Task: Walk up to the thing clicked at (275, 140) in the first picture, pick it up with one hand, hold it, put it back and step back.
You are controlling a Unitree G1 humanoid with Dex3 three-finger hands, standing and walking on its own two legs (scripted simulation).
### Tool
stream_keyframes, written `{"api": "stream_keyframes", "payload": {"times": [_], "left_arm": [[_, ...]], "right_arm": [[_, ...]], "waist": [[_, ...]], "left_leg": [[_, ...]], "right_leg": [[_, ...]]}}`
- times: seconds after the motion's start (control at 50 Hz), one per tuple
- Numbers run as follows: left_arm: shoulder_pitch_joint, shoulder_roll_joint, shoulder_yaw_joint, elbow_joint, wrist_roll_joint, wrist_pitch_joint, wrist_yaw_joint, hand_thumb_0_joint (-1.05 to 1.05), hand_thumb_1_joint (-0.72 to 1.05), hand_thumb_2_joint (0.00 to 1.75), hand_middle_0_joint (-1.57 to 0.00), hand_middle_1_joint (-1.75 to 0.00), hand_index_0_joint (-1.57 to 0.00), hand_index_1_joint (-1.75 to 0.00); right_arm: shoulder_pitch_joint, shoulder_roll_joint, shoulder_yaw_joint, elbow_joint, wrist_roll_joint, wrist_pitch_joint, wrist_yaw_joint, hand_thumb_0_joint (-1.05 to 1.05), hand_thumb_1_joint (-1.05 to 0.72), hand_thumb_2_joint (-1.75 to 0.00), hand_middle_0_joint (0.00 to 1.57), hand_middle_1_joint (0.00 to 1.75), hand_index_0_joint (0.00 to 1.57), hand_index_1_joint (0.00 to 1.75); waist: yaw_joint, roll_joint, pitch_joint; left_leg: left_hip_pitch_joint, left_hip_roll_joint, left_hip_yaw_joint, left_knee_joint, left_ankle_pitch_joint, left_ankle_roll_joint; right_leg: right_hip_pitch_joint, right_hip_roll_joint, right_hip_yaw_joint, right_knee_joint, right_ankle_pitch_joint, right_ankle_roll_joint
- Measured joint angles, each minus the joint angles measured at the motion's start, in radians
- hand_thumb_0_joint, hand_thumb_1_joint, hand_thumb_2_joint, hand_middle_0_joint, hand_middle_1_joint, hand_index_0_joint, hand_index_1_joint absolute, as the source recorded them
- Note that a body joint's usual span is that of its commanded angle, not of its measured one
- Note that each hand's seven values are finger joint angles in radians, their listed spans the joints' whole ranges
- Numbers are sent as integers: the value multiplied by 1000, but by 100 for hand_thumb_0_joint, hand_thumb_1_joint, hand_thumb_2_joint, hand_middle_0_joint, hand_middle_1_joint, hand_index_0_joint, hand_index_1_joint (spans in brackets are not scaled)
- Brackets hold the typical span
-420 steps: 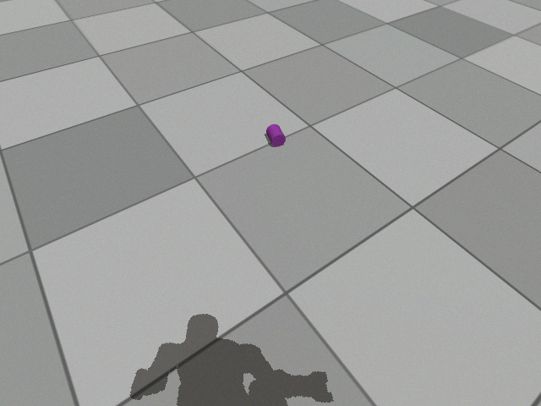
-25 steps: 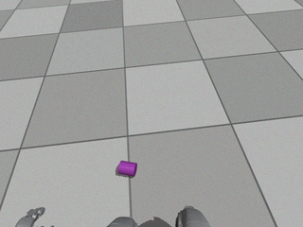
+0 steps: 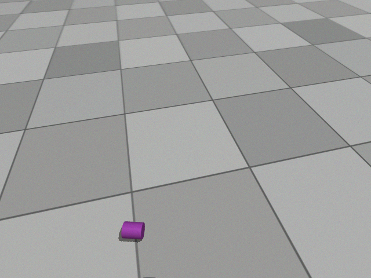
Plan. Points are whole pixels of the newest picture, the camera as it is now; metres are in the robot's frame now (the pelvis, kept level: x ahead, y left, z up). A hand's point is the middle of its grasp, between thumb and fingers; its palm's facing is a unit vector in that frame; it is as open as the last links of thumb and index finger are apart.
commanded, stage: walk up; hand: left
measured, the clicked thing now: (133, 230) +0.52 +0.30 -0.72
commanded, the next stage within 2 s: none
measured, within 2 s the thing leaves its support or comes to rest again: neither
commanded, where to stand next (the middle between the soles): +0.13 +0.07 m, yaw +0 degrees
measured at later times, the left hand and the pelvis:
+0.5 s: hand out of the picture +0.11 +0.33 -0.14, palm faces +0.02 -0.90 -0.44, open 7.4 cm; pelvis +0.09 +0.06 -0.01, yaw +4 degrees
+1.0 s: hand (66, 264) +0.19 +0.31 -0.14, palm faces -0.05 -0.91 -0.42, open 7.4 cm; pelvis +0.12 +0.05 -0.01, yaw -1 degrees
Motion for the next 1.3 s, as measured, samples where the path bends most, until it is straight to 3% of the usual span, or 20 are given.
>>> {"api": "stream_keyframes", "payload": {"times": [0.04,0.08,0.18,0.26,0.36,0.4,0.44,0.5,0.56,0.68,0.8,0.88,0.94,0.98,1.04,1.1,1.12,1.16,1.22,1.3], "left_arm": [[17,-16,-7,0,-3,-15,10,1,91,90,-21,-30,-20,-30],[29,-31,-17,1,-10,-28,18,1,90,90,-21,-30,-20,-30],[24,-39,-26,-11,-12,-43,50,1,90,90,-21,-30,-21,-31],[-3,-33,-26,-40,-14,-49,70,1,90,90,-21,-30,-21,-31],[-39,-23,-41,-85,-26,-41,85,1,90,90,-21,-30,-21,-31],[-53,-15,-51,-97,-33,-33,90,1,90,90,-21,-30,-21,-31],[-87,-6,-50,-98,-42,-17,89,1,90,90,-21,-30,-21,-31],[-106,-24,-65,-98,-45,-1,67,1,90,90,-21,-30,-20,-30],[-84,-18,-73,-96,-45,-1,42,1,91,90,-21,-30,-20,-30],[-78,-5,-57,-76,-45,0,36,1,91,90,-21,-30,-20,-30],[-130,-25,-61,-50,-43,8,41,1,91,90,-21,-30,-20,-30],[-155,-46,-59,-29,-25,11,40,1,91,90,-21,-30,-20,-30],[-185,-54,-75,-30,-21,15,35,1,91,90,-21,-30,-20,-30],[-207,-60,-80,-32,-18,19,35,1,91,90,-21,-30,-20,-30],[-239,-67,-83,-33,-9,24,34,1,90,90,-21,-30,-20,-30],[-265,-69,-81,-33,-5,33,28,1,90,90,-21,-30,-21,-30],[-275,-65,-79,-29,-7,39,26,1,90,90,-21,-30,-21,-30],[-281,-58,-72,-15,-16,51,23,1,90,90,-21,-30,-20,-30],[-276,-59,-71,30,-23,62,15,1,90,90,-21,-30,-20,-30],[-278,-36,-62,74,-32,54,9,1,91,90,-21,-30,-20,-30]], "right_arm": [[7,-8,-1,12,11,2,13,0,-91,-90,20,30,20,30],[11,-17,-5,8,18,-7,24,0,-91,-90,20,30,20,30],[24,-6,-6,-12,10,0,48,0,-91,-90,20,30,20,30],[26,21,2,-17,-12,21,65,0,-91,-90,20,30,20,30],[-17,51,19,-12,-25,34,63,0,-91,-90,20,30,20,30],[-46,62,22,-17,-28,28,60,1,-91,-90,20,30,20,30],[-88,85,24,-31,-23,4,54,0,-91,-90,20,30,20,30],[-82,81,25,-69,20,-49,44,0,-91,-90,20,30,20,30],[-58,88,33,-68,34,-56,28,0,-91,-90,20,30,20,30],[-31,75,40,-65,23,-82,3,0,-91,-90,20,30,20,30],[-69,53,42,-64,25,-57,-10,0,-91,-90,20,30,20,30],[-103,47,46,-40,42,-25,-17,0,-91,-90,20,30,20,30],[-122,65,54,-18,45,-8,-24,0,-91,-90,20,30,20,30],[-132,72,61,0,48,-3,-20,0,-91,-90,20,30,20,30],[-126,74,64,31,48,-4,-12,0,-91,-90,20,30,20,30],[-98,71,68,77,41,-17,-10,0,-91,-90,20,30,20,30],[-91,76,68,97,37,-23,-13,0,-91,-90,20,30,20,30],[-75,92,70,133,22,-33,-18,0,-91,-90,20,30,20,30],[-40,91,77,169,13,-41,-16,0,-91,-90,20,30,20,30],[-38,96,86,200,12,-55,-17,0,-91,-90,20,30,20,30]], "waist": [[10,15,-6],[0,41,5],[-28,74,50],[-43,78,81],[-31,63,110],[-27,42,122],[-22,-28,169],[-37,-18,178],[-34,-45,132],[-30,-100,97],[-31,-87,130],[-22,-26,135],[-18,-17,140],[-11,-18,139],[-13,-13,126],[-18,-17,96],[-19,-34,94],[-13,-83,85],[-31,-79,39],[-28,-112,31]], "left_leg": [[-49,-40,-15,62,61,-13],[-94,-58,-37,84,141,-28],[-163,-51,-56,67,268,-51],[-150,-20,-23,-25,281,-42],[-59,19,77,-202,256,-10],[-9,13,107,-271,228,-5],[18,-34,148,-289,220,-11],[43,-26,134,-282,203,7],[116,-18,147,-359,211,6],[201,-21,175,-429,206,6],[170,-16,196,-346,154,-6],[110,25,190,-211,79,-20],[73,-13,139,-117,-76,-11],[63,-28,116,-73,-105,-8],[79,-28,89,-79,-84,-17],[156,-14,92,-244,-56,-28],[179,-23,99,-298,24,-38],[220,-50,126,-355,87,-48],[239,-30,113,-374,89,-45],[272,-23,123,-394,93,-50]], "right_leg": [[37,-6,11,-53,16,2],[82,-8,7,-115,41,9],[135,-18,-9,-156,35,12],[143,-31,-33,-126,-8,23],[121,-51,-45,-43,-85,46],[98,-70,-45,16,-128,58],[35,-129,-4,174,-131,38],[-110,-45,95,498,-157,-1],[-217,-26,133,594,-83,-14],[-305,-62,139,402,33,21],[-263,-75,63,153,139,26],[-203,-30,40,69,123,23],[-226,-38,43,86,134,14],[-239,-45,54,70,154,15],[-255,-52,55,40,180,18],[-269,-63,49,31,190,26],[-270,-75,55,38,189,32],[-257,-97,88,37,188,40],[-220,-69,86,3,118,32],[-171,-62,92,-75,248,40]]}}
